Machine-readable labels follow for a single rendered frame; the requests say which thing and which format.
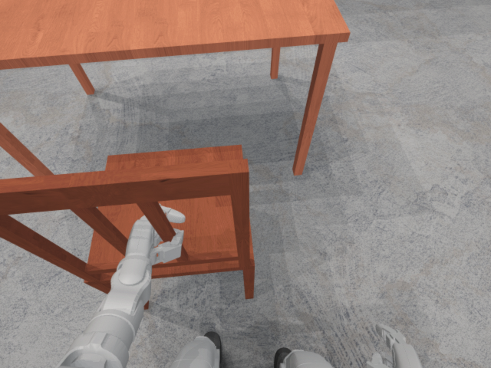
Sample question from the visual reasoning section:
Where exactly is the table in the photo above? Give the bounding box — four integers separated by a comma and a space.
0, 0, 350, 176

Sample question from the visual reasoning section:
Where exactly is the chair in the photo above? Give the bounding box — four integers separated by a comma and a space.
0, 145, 255, 310

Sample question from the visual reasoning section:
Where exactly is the robot right foot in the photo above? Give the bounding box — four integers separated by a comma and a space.
274, 347, 291, 368

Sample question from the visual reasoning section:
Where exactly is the right robot thigh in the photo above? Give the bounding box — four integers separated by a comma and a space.
280, 351, 334, 368

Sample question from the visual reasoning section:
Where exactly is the right robot hand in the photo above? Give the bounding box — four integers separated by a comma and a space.
367, 324, 423, 368

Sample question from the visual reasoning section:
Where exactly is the left robot forearm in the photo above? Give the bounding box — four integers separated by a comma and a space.
55, 255, 152, 368

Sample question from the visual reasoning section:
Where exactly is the left robot hand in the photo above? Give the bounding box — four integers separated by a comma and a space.
125, 204, 186, 265

